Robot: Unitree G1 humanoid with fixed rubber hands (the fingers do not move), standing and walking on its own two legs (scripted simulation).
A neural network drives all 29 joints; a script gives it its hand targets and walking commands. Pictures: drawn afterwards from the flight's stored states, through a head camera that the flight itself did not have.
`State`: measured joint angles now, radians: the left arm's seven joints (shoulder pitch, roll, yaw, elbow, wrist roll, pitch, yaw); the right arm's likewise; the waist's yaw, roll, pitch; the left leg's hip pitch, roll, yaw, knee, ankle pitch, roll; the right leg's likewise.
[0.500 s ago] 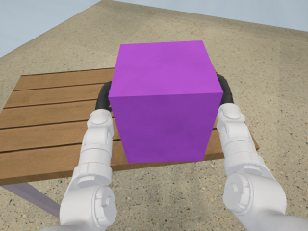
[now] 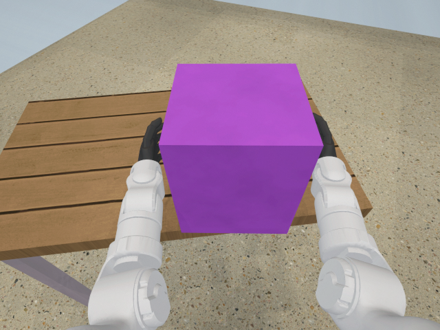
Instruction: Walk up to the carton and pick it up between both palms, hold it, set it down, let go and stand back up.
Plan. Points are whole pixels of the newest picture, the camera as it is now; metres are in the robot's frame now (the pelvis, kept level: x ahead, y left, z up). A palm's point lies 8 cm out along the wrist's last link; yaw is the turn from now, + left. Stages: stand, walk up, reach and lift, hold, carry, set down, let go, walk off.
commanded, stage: set down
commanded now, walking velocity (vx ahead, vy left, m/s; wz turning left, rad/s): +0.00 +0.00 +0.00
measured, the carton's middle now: (235, 153) +0.45 -0.04 +0.05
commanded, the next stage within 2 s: none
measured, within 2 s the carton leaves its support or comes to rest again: neither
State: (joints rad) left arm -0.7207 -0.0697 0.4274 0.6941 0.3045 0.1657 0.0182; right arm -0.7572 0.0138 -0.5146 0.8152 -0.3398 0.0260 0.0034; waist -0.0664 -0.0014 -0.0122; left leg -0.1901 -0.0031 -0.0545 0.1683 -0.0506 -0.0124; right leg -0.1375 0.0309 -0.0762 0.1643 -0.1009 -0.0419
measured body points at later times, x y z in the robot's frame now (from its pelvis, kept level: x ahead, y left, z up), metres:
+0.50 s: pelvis +0.00 +0.00 +0.00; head +0.04 -0.01 +0.45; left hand +0.43 +0.13 +0.08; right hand +0.41 -0.20 +0.09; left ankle +0.02 +0.13 -0.75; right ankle -0.01 -0.09 -0.75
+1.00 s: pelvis -0.01 +0.01 -0.01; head +0.06 -0.01 +0.44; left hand +0.45 +0.13 +0.06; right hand +0.43 -0.21 +0.07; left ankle +0.02 +0.13 -0.75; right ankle -0.01 -0.09 -0.75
